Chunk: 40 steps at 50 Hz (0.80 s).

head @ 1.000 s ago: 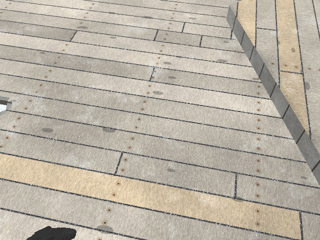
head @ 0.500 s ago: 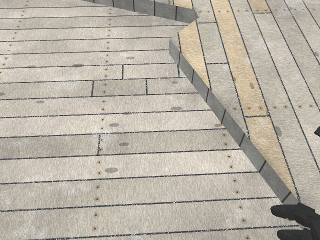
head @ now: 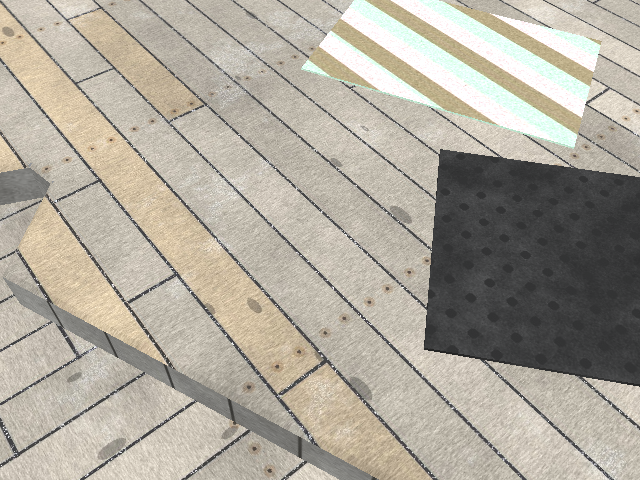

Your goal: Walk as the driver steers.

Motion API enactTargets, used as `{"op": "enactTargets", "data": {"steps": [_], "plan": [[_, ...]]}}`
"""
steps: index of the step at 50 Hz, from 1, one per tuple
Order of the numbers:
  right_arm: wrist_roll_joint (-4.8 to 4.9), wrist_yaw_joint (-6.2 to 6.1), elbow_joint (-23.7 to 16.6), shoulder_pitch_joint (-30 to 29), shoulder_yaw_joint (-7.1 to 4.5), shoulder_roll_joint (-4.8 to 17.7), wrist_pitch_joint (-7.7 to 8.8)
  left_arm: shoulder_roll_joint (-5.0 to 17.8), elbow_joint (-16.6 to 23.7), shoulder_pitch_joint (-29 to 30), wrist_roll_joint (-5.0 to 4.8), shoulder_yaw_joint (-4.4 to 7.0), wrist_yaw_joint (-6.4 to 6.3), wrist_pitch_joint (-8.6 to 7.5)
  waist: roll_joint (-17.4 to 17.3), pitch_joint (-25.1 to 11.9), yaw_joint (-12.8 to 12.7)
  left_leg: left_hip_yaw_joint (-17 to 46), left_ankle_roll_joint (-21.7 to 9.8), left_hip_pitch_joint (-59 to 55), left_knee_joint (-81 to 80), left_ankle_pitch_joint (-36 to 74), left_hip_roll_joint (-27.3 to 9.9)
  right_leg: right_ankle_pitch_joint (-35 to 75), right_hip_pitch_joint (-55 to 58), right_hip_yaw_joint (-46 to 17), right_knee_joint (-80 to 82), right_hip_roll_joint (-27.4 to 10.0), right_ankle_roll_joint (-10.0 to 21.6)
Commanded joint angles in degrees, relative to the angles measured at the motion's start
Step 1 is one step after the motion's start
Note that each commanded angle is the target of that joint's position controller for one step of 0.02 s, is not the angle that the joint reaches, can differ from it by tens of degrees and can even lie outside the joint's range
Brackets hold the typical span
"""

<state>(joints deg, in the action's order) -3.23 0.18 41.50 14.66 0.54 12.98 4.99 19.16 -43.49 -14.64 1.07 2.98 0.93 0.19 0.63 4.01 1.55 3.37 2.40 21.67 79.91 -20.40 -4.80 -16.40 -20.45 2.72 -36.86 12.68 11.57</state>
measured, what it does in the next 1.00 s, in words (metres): climbs: left foot, then right foot 0.12 m higher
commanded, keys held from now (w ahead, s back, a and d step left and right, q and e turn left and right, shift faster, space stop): w+e+shift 0.18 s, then w+q+shift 0.82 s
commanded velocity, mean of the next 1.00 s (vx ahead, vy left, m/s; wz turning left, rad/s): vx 1.00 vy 0.00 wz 0.18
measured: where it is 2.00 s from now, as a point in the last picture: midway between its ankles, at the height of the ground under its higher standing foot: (193, 76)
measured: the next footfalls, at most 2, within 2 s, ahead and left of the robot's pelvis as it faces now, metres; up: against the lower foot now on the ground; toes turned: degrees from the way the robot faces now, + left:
left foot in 0.26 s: +0.45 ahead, +0.15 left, +0.00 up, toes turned -13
right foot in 0.64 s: +0.68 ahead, -0.13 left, +0.12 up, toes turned -5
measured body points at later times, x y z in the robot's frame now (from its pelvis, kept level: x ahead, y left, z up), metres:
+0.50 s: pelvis +0.42 +0.05 +0.03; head +0.43 +0.04 +0.47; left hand +0.73 +0.15 +0.02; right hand +0.27 -0.17 -0.11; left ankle +0.41 +0.16 -0.71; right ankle +0.44 -0.08 -0.44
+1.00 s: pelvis +0.84 +0.00 +0.13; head +0.87 -0.01 +0.58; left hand +0.67 +0.24 +0.02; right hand +1.17 -0.14 +0.09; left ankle +0.99 +0.11 -0.53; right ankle +0.63 -0.13 -0.58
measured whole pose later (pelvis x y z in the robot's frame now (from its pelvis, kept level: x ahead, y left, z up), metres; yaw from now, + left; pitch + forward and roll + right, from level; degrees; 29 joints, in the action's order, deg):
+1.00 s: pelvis +0.84 +0.00 +0.13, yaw +14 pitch +3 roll +0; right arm -0.9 4.5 32.1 -4.5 -3.3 16.3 0.6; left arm 14.1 -54.5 -33.2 1.0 3.2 -1.8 -6.9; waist -2.0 -0.1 -4.4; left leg -7.0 -7.2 46.9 53.3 -3.3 0.5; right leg -21.1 9.5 16.2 -17.6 -2.6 -1.4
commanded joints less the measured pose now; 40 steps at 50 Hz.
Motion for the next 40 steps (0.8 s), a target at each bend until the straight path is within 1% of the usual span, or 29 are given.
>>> {"op": "enactTargets", "data": {"steps": [1,3,5,7,9,11,13,14,15,16,17,19,21,22,24,26,27,28,29,30,31,32,33,34,35,36,37,38,40], "plan": [[-1.45,-0.41,-6.04,1.61,-2.27,10.60,-0.76,8.96,3.52,-2.21,-0.57,2.64,-1.39,-3.00,-5.50,-1.90,1.57,0.91,2.06,15.81,-7.22,-2.92,-2.66,15.63,10.05,-30.87,23.87,-18.46,10.87],[-1.45,-0.06,-8.41,-3.51,-1.64,8.70,-1.97,8.23,3.36,-1.69,-0.67,2.33,-1.05,-4.31,-4.80,0.22,1.47,-1.30,3.05,11.35,-16.76,0.04,-3.10,18.45,0.74,-26.58,25.93,-14.78,9.73],[-0.13,0.42,-11.74,-11.43,-0.56,6.23,-1.81,8.16,3.00,-1.47,-0.75,2.62,-0.83,-4.77,-3.74,2.33,0.03,-2.78,2.85,5.50,-30.54,11.43,-1.66,22.54,-4.93,-22.28,25.55,-10.70,6.60],[1.32,0.61,-12.32,-13.59,-0.15,5.31,-1.64,9.38,2.46,-2.25,-1.05,3.24,-0.33,-4.85,-1.23,-0.58,-2.14,-4.23,1.26,-3.23,-40.41,23.25,1.92,29.67,-4.80,-21.65,24.40,-9.47,3.15],[2.24,-0.14,-11.18,-10.35,-0.82,6.92,-1.88,9.63,2.28,-2.99,-1.05,3.62,-0.40,-4.77,2.22,-5.37,-1.67,-2.82,0.24,-7.82,-42.01,23.69,4.01,39.55,2.25,-23.42,18.08,-11.13,0.97],[1.91,-1.28,-8.26,0.35,-2.46,10.09,-1.57,9.33,2.06,-2.59,-0.30,3.28,-0.75,-5.14,2.06,-12.75,3.62,-3.97,-2.69,-12.54,-43.97,20.21,5.28,61.14,13.81,-23.76,4.37,-13.02,-0.58],[1.46,-2.48,-1.13,21.46,-4.71,12.87,-0.52,6.58,3.08,3.75,0.02,2.50,-0.20,-5.94,-1.88,-18.71,15.26,-7.34,-3.71,-32.44,-51.64,21.33,4.31,51.75,6.75,-17.97,-24.37,-9.14,-3.10],[0.53,-2.38,1.26,24.10,-5.24,15.48,-0.29,-2.56,5.65,7.63,0.43,0.13,-0.15,-6.96,-18.22,-14.32,13.45,12.25,-4.62,-38.56,-54.27,26.08,-7.52,-2.02,-11.75,-14.12,-46.31,0.41,-5.53],[-0.84,-1.48,-1.55,13.56,-5.99,19.46,-0.60,-4.22,6.60,-11.05,-2.48,-0.95,-0.47,-6.51,-24.67,-20.19,-1.25,42.84,-16.96,-42.87,-60.55,14.50,-20.03,-9.90,-24.52,-15.37,-58.54,1.32,-6.45],[-0.39,-0.94,-4.11,5.55,-5.80,13.00,-1.44,-1.00,4.43,-6.94,0.51,-1.65,-1.18,-5.21,-9.88,-16.91,0.22,45.73,-20.06,-37.53,-64.66,-14.24,-17.74,-5.26,-29.61,-12.68,-63.70,-5.10,-5.50],[0.74,-0.75,-2.88,5.61,-4.58,8.72,-1.67,-0.45,6.80,-0.27,2.60,-1.85,-0.69,-4.72,-3.31,-10.26,0.35,40.09,-19.09,-29.00,-67.16,-20.16,-14.68,-4.94,-31.31,-9.82,-64.57,-7.65,-5.57],[0.92,-0.02,3.45,12.79,-3.31,6.01,-0.47,-4.14,12.24,10.59,5.04,-3.19,0.38,-4.70,0.07,-3.33,0.82,29.04,-16.63,-19.31,-65.24,-12.10,-9.09,-8.25,-38.65,-6.68,-70.31,-11.31,-4.84],[1.19,0.01,8.46,18.53,-2.33,3.44,0.63,-11.13,18.18,17.37,4.40,-5.76,0.19,-3.56,-3.81,-0.25,-0.41,26.05,-17.16,-11.74,-64.17,-8.50,-6.65,-12.45,-49.85,-4.98,-83.37,-12.60,-4.41],[1.13,0.13,9.09,18.41,-2.41,3.91,1.05,-12.37,20.67,20.04,3.80,-6.61,-0.52,-3.13,-4.70,-0.17,-1.68,25.14,-16.81,-9.17,-65.75,-8.97,-6.14,-14.36,-52.79,-5.41,-85.92,-13.56,-4.46],[1.48,0.16,9.19,15.35,-2.64,5.32,1.13,-12.15,24.87,25.28,3.52,-7.53,-1.37,-3.14,-4.41,1.42,-4.08,23.56,-15.60,-1.42,-70.13,-11.07,-4.33,-14.08,-53.64,-6.44,-83.20,-16.04,-5.15],[2.59,-1.15,8.46,13.92,-2.40,5.39,0.32,-8.55,27.08,27.54,2.01,-7.64,-0.76,-3.10,-0.36,2.25,-3.96,18.45,-17.56,12.02,-82.58,-3.11,-0.71,-7.54,-34.20,0.90,-57.23,-17.45,-8.78],[3.24,-1.28,6.77,11.88,-2.49,4.88,0.34,-8.18,26.14,26.53,2.11,-7.23,-0.57,-3.06,1.26,-0.64,-3.88,14.88,-17.21,15.66,-85.45,11.13,-0.24,-1.40,-19.06,2.73,-49.08,-18.32,-9.09],[3.78,-1.31,6.15,11.11,-3.12,6.39,0.48,-9.55,26.19,24.74,0.96,-7.74,-0.78,-3.20,-1.81,-3.48,-4.22,11.58,-16.83,16.31,-85.54,24.36,0.30,-3.04,-7.05,3.91,-40.79,-17.35,-8.70],[4.17,-0.98,6.59,12.73,-4.17,9.28,0.73,-9.76,24.34,21.19,0.80,-7.33,-1.07,-3.05,-3.03,-7.52,-4.13,9.35,-17.14,9.48,-80.38,43.23,-0.23,-8.55,-0.95,5.42,-37.07,-13.91,-8.03],[3.69,-0.75,6.56,14.69,-4.74,10.89,0.88,-8.43,21.16,14.06,0.66,-6.09,-1.55,-2.68,-2.80,-12.87,-5.83,8.09,-16.79,-0.54,-69.54,72.22,-0.72,-14.19,1.81,5.70,-36.08,-10.07,-7.38],[2.83,-0.38,6.01,14.40,-6.32,14.60,1.21,-5.72,19.88,6.14,-0.24,-4.57,-1.71,-3.32,-7.77,-16.34,-9.86,10.16,-15.73,-11.27,-55.09,87.89,-2.57,-20.31,1.13,2.54,-28.59,-9.05,-6.60],[2.89,0.37,5.30,11.33,-7.81,15.61,1.67,-3.05,18.61,-2.84,-0.57,-2.55,-2.19,-4.59,-8.19,-22.94,-16.03,11.32,-13.79,-10.69,-38.08,86.37,-3.15,-16.49,10.21,-4.45,-19.98,-11.51,-4.03],[3.00,1.22,2.30,7.45,-7.68,11.17,3.08,3.98,16.39,-11.74,1.63,0.11,-2.50,-5.83,2.56,-29.80,-18.63,9.85,-12.36,-4.19,-16.10,58.37,1.62,-32.61,18.98,-21.24,-8.32,-21.99,-2.38],[4.34,2.94,-4.14,5.54,-6.52,1.46,3.55,8.39,14.05,-9.72,1.36,1.41,-2.14,-5.25,20.14,-26.70,-12.34,8.36,-9.33,21.56,1.20,7.81,10.22,-41.38,26.67,-56.47,16.33,-34.64,-2.05],[2.45,2.31,-4.33,6.60,-6.25,0.39,2.55,4.20,14.19,-1.51,0.73,1.10,-1.91,-4.66,11.58,-19.37,-6.31,7.49,-9.54,30.10,14.62,10.00,7.33,-41.14,22.28,-63.11,20.11,-38.53,-0.76],[0.96,1.70,-4.65,3.03,-5.82,-0.69,1.33,-1.14,12.28,0.94,0.31,-0.06,-1.43,-5.01,6.15,-9.83,-5.19,2.65,-9.64,33.41,19.36,10.65,4.67,-40.31,15.57,-51.53,16.75,-36.74,0.86],[0.56,1.48,-5.30,0.60,-5.05,-2.35,0.11,-4.96,8.75,-0.11,0.20,-0.93,-0.89,-5.38,2.02,-1.77,-3.62,0.82,-9.47,36.10,21.37,9.26,3.00,-35.16,8.46,-40.80,16.01,-34.85,-0.02],[1.09,1.36,-4.81,0.09,-5.22,-1.23,-1.18,-7.87,6.18,0.84,0.64,-1.59,-0.88,-5.67,0.64,1.21,-0.86,1.72,-9.39,37.07,22.99,10.13,3.11,-26.49,4.68,-30.48,14.88,-32.50,-1.90],[1.38,2.23,-7.14,-1.97,-2.96,-6.08,-2.91,-10.12,-1.13,-7.73,1.20,-1.56,-0.54,-7.26,2.81,2.81,-0.08,0.46,-9.11,44.28,29.51,5.53,3.45,-2.01,10.72,-17.74,13.88,-27.83,-6.13]]}}
Keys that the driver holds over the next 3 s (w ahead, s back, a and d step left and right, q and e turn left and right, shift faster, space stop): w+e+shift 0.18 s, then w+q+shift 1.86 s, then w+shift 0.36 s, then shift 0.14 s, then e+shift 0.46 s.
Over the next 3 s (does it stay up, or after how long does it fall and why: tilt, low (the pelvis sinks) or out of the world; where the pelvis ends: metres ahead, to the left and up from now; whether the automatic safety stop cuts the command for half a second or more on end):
stays up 1.76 1.10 0.15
